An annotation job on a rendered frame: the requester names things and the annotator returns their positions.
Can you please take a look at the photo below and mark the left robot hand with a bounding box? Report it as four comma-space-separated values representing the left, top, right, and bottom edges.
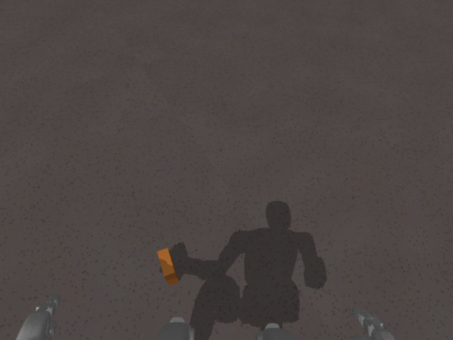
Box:
16, 294, 61, 340

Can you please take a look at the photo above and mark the right robot hand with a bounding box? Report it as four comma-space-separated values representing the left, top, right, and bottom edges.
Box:
352, 307, 395, 340

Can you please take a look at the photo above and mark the carton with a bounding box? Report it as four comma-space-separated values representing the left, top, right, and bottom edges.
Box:
157, 248, 179, 286

